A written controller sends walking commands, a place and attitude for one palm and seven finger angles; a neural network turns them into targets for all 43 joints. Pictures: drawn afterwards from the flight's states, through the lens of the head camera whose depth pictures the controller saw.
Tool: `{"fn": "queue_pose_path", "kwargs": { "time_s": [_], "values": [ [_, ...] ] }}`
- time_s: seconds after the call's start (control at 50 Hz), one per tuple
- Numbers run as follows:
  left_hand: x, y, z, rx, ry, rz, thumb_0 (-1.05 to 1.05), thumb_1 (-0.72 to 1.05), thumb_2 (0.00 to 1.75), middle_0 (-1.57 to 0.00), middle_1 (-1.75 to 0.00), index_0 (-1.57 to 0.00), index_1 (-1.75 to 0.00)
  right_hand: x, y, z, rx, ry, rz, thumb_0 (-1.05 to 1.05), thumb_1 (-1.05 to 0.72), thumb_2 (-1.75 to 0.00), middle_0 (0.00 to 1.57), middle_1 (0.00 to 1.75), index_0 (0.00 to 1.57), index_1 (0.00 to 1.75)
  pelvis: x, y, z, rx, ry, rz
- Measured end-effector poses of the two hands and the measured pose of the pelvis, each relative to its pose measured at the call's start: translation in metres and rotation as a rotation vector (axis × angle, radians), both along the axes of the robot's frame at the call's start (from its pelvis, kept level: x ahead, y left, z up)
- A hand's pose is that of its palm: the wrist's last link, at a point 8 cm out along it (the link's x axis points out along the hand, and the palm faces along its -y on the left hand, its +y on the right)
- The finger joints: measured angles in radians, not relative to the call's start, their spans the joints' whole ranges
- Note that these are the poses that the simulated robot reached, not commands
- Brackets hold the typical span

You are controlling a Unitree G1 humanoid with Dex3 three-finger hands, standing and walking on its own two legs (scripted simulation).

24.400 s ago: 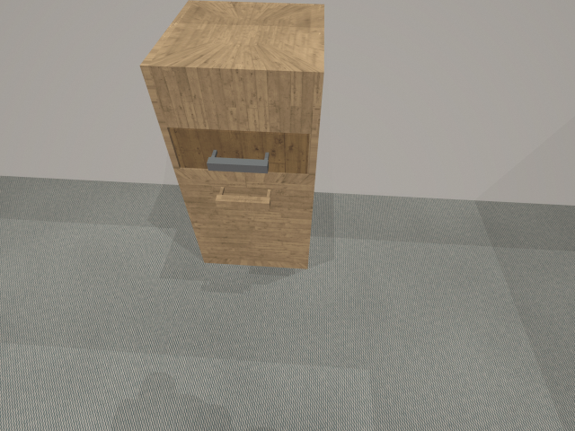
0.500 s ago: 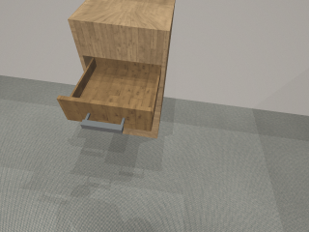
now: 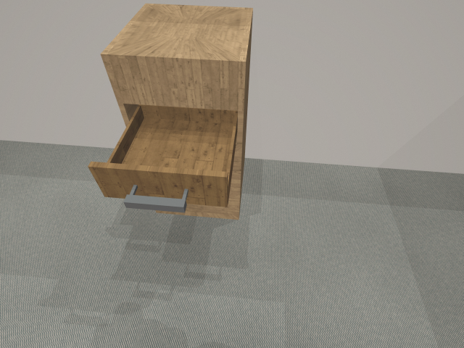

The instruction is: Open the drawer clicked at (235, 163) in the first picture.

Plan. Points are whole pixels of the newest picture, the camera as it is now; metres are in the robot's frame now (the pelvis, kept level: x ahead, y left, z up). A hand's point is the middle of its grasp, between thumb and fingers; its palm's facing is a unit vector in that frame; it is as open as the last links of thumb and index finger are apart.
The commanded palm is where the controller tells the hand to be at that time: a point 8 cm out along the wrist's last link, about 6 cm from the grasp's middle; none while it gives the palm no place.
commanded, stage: let the arm hang, fingers relaxed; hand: left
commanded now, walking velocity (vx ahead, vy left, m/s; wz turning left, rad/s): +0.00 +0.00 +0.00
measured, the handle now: (157, 196) +0.52 +0.24 -0.17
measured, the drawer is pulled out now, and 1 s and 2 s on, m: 0.30 0.30 0.30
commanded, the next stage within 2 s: look to check the result in 0.16 s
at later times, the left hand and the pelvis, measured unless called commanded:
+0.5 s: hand out of the picture -0.01 +0.15 -0.17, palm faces +0.06 -0.98 -0.17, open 7.4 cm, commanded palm none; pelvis +0.01 +0.00 +0.00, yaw +0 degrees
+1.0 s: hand out of the picture +0.00 +0.15 -0.17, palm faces +0.06 -0.98 -0.18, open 7.4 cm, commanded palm none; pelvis +0.02 -0.01 +0.00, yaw +0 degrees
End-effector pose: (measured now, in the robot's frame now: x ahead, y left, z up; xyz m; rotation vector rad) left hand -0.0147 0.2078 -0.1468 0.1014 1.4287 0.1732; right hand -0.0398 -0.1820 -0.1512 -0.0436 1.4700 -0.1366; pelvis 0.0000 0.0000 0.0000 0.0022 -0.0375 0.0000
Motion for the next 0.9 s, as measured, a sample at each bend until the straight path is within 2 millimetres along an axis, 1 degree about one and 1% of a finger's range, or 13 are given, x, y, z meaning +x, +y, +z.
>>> {"fn": "queue_pose_path", "kwargs": {
  "time_s": [0.24,0.36,0.64,0.9],
  "values": [
    [-0.005,-0.002,0.001,-0.006,0.025,0.008,0.01,0.92,0.90,-0.20,-0.30,-0.19,-0.30,-0.002,-0.009,0.002,-0.027,0.022,-0.007,0.00,-0.91,-0.90,0.20,0.29,0.20,0.30,0.005,0.001,0.001,-0.001,0.003,-0.004],
    [-0.006,-0.004,0.001,-0.009,0.039,0.009,0.01,0.91,0.90,-0.20,-0.30,-0.19,-0.30,0.000,-0.011,0.003,-0.029,0.029,-0.006,0.00,-0.91,-0.90,0.20,0.29,0.20,0.30,0.007,0.000,0.001,-0.001,0.005,-0.005],
    [0.008,-0.006,0.002,-0.004,0.022,0.008,0.01,0.91,0.90,-0.20,-0.30,-0.19,-0.30,0.014,-0.009,0.001,-0.017,0.018,-0.003,0.00,-0.91,-0.90,0.20,0.29,0.20,0.30,0.015,-0.003,0.001,-0.002,0.004,-0.001],
    [0.014,-0.006,0.003,0.003,0.020,0.007,0.01,0.92,0.90,-0.20,-0.30,-0.19,-0.30,0.022,-0.014,0.001,-0.022,0.012,0.003,0.00,-0.91,-0.90,0.20,0.29,0.20,0.30,0.019,-0.005,0.002,-0.002,0.005,0.000]
  ]
}}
